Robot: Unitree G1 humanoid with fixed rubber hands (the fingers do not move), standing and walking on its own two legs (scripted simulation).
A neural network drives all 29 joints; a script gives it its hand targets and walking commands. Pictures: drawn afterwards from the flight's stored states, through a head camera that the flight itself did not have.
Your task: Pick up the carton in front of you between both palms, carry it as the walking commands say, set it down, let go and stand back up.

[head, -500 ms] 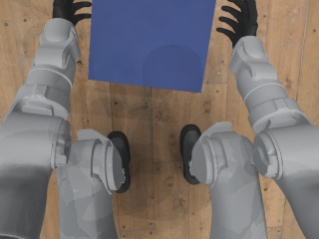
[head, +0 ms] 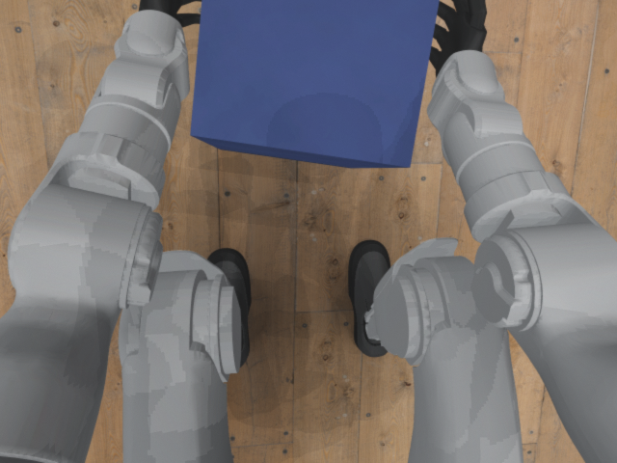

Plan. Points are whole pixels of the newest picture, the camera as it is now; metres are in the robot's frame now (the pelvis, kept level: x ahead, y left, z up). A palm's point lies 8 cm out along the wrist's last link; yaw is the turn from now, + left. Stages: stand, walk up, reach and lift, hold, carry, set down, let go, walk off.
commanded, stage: reach and lift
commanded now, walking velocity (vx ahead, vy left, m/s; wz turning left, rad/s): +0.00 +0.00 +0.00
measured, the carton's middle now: (304, 74) +0.51 +0.01 -0.24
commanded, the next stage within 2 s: none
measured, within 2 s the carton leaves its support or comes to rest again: leaves its support in 0.06 s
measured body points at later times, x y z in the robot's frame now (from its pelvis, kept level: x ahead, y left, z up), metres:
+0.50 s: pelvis +0.01 -0.02 +0.09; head +0.26 +0.02 +0.46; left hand +0.51 +0.18 +0.01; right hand +0.50 -0.13 +0.01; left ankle +0.12 +0.12 -0.34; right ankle +0.13 -0.14 -0.34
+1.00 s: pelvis +0.04 -0.01 +0.21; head +0.22 +0.02 +0.62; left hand +0.46 +0.18 +0.16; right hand +0.47 -0.13 +0.16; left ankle +0.12 +0.12 -0.34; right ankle +0.13 -0.14 -0.34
